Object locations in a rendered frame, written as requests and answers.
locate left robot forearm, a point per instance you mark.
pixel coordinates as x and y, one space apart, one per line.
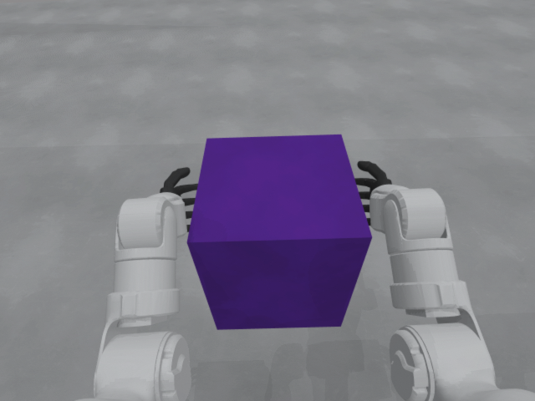
144 292

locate robot right upper arm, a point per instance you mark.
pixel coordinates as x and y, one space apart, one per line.
445 362

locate right robot forearm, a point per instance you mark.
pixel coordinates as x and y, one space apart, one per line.
418 239

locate carton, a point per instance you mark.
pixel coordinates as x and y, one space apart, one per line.
278 232

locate robot right hand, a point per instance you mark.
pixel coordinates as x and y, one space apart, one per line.
378 174

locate robot left upper arm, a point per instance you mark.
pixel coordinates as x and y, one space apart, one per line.
147 366

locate robot left hand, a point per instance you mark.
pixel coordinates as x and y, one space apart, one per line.
170 183

